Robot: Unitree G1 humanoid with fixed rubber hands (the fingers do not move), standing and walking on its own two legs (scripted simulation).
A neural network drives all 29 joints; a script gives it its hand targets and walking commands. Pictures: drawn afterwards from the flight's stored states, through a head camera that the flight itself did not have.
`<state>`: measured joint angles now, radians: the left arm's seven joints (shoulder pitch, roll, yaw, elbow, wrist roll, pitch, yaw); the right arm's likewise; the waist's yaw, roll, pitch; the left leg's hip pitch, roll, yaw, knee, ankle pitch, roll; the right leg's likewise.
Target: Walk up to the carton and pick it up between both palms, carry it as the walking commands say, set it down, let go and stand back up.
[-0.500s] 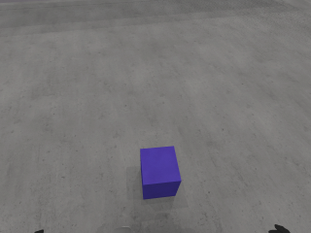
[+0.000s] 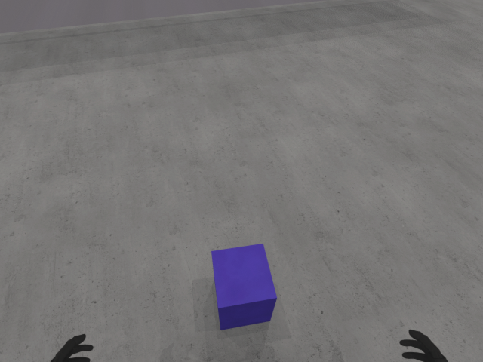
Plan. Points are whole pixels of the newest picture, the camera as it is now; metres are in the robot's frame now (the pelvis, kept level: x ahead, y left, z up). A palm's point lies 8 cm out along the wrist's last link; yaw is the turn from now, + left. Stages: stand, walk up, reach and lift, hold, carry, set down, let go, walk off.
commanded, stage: walk up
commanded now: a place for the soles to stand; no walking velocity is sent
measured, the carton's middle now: (241, 287) +0.50 +0.00 -0.65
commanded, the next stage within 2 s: none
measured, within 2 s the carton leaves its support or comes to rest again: neither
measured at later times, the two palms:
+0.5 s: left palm out of the picture +0.10 +0.30 -0.10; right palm out of the picture +0.01 -0.42 -0.07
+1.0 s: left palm out of the picture +0.12 +0.22 -0.12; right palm out of the picture +0.19 -0.43 -0.11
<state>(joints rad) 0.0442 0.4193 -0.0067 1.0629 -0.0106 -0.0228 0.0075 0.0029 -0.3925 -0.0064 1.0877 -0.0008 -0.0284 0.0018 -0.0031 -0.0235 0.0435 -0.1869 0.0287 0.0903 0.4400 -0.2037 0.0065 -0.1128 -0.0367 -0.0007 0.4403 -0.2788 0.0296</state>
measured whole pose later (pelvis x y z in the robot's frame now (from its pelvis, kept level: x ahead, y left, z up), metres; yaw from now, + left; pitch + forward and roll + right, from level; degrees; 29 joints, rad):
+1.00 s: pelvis +0.06 -0.12 -0.02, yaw +7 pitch -2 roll +0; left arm 0.17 0.43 0.06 0.88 0.01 -0.03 0.00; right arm 0.18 -0.42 -0.03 0.92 -0.01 -0.03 -0.01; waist 0.00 -0.03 0.08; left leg -0.34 -0.04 -0.02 0.72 -0.35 0.03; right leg -0.30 -0.05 -0.03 0.69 -0.33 0.01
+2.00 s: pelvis +0.07 -0.11 +0.00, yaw +12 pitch -3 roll +0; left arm 0.10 0.43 0.02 1.06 0.00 -0.04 0.02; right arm 0.03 -0.41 -0.03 1.04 -0.03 0.02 0.03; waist 0.01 0.00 0.06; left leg -0.16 -0.05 -0.06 0.39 -0.18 0.02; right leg -0.12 -0.05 0.01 0.39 -0.22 0.05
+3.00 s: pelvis +0.08 -0.11 +0.00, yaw +10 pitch -1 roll +0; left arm 0.11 0.41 0.07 0.93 0.02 0.03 0.01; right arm 0.10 -0.39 -0.08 0.89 -0.02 0.06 0.05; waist 0.02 0.00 0.06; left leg -0.20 -0.03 -0.03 0.44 -0.22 0.02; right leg -0.17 -0.04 0.03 0.44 -0.26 0.04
